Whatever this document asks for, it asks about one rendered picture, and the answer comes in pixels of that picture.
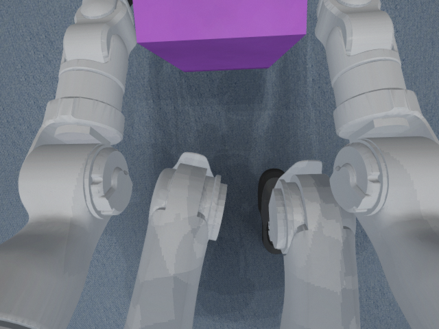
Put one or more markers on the right robot thigh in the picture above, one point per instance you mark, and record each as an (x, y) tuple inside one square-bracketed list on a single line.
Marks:
[(321, 283)]

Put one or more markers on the left robot forearm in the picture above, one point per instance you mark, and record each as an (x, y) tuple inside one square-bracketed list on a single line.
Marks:
[(92, 77)]

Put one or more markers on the carton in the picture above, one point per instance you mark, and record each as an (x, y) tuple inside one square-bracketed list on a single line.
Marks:
[(220, 35)]

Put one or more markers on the right robot forearm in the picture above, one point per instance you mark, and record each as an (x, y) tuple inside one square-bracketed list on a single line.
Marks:
[(365, 71)]

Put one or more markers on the left robot upper arm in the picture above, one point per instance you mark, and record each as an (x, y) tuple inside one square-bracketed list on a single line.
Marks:
[(70, 192)]

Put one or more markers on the right robot upper arm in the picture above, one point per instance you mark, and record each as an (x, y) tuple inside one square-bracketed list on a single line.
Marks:
[(391, 184)]

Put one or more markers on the left robot shin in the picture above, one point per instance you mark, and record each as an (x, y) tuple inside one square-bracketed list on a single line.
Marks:
[(165, 179)]

